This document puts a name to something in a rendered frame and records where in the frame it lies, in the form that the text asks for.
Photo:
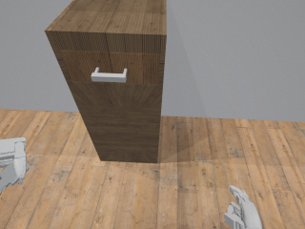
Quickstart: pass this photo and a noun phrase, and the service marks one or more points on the cabinet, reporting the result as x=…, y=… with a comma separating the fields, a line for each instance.
x=122, y=119

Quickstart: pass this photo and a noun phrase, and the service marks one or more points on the drawer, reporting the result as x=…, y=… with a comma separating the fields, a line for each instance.
x=142, y=67

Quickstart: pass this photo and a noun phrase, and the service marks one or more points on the robot left hand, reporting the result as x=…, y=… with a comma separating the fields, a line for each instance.
x=14, y=159

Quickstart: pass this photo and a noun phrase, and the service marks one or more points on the handle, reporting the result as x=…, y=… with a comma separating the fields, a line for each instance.
x=109, y=77

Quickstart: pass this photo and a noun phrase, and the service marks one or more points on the robot right hand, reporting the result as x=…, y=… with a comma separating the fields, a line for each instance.
x=243, y=216

